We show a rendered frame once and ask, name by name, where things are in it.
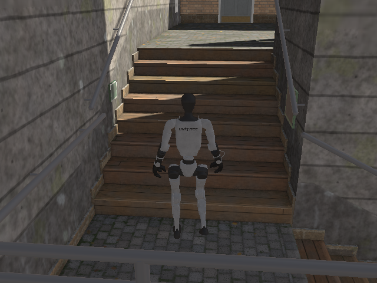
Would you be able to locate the robot right thigh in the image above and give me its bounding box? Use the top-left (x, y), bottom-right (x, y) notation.
top-left (195, 164), bottom-right (208, 199)

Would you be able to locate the robot left forearm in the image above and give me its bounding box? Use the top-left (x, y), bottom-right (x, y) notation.
top-left (154, 143), bottom-right (166, 167)

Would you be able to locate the robot right forearm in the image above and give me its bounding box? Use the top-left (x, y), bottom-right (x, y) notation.
top-left (211, 142), bottom-right (222, 164)

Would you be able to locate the robot right hand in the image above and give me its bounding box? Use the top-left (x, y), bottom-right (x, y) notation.
top-left (210, 162), bottom-right (223, 173)

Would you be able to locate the robot right upper arm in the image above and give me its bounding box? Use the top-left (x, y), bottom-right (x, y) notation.
top-left (201, 119), bottom-right (217, 151)

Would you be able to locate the robot left upper arm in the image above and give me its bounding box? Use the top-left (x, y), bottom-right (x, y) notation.
top-left (160, 119), bottom-right (176, 152)

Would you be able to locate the robot left hand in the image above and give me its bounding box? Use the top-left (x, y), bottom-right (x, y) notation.
top-left (153, 165), bottom-right (166, 178)

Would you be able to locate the humanoid robot head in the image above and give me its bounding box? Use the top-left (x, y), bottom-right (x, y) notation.
top-left (178, 93), bottom-right (198, 121)

